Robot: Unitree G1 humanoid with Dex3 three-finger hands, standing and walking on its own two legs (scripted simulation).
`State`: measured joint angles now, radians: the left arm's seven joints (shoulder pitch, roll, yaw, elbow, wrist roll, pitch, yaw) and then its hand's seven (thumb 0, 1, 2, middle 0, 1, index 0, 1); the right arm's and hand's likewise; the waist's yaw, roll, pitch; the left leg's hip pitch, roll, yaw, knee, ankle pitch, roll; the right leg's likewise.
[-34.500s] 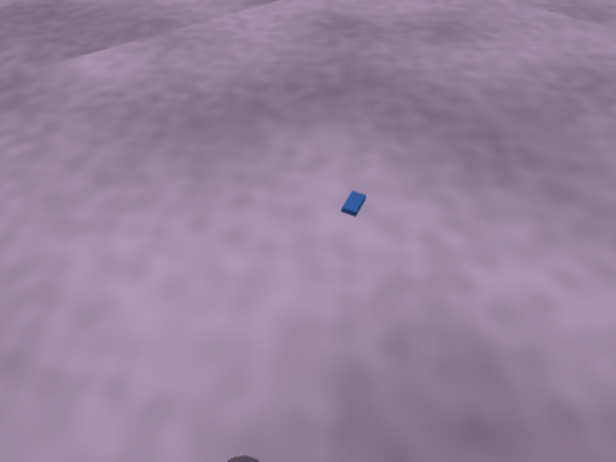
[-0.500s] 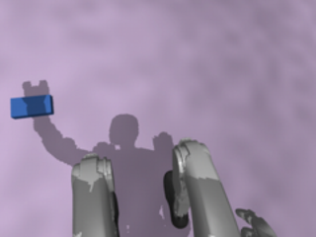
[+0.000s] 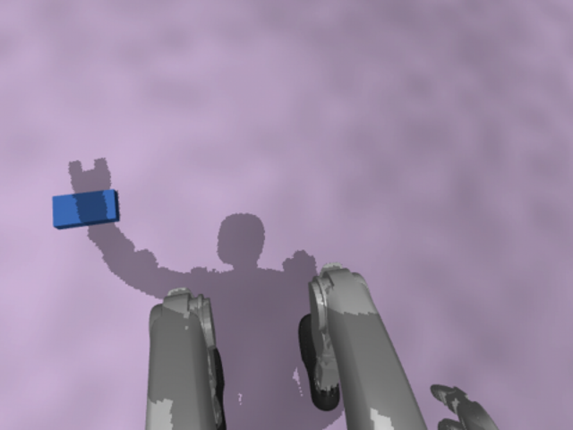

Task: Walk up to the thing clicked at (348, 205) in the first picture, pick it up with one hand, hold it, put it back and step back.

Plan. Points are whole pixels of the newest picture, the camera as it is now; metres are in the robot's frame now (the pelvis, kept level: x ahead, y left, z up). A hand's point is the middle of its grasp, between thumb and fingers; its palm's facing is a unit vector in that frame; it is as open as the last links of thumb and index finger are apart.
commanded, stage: go down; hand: left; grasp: from above
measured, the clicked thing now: (86, 209) +0.54 +0.37 -0.44
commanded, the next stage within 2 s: approach in 1.92 s
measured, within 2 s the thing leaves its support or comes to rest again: neither
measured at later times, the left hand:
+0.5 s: hand out of the picture +0.48 +0.39 +0.00, palm faces -0.43 -0.08 -0.90, open 12.8 cm
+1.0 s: hand out of the picture +0.47 +0.39 +0.02, palm faces -0.43 -0.07 -0.90, open 13.0 cm
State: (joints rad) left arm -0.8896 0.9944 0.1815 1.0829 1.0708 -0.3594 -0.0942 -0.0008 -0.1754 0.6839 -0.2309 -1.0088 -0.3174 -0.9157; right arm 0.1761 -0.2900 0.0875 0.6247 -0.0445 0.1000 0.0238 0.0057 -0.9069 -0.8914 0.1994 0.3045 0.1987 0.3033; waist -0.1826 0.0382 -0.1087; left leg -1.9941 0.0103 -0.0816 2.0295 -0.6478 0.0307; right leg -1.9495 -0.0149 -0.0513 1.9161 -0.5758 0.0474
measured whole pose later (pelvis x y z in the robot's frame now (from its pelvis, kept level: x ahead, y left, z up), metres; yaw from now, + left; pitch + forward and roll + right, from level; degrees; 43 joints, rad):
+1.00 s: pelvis +0.01 +0.01 +0.06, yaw +0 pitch +34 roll -8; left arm -0.90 1.00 0.18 1.15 1.11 -0.38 -0.06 0.00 -0.35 0.81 -0.20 -1.02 -0.24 -0.97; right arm 0.18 -0.26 0.09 0.66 -0.04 0.10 0.02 0.01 -0.92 -0.90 0.20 0.30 0.20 0.30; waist -0.19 0.03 -0.13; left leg -1.82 0.02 -0.07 1.86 -0.63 0.04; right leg -1.77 0.00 -0.05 1.73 -0.55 0.05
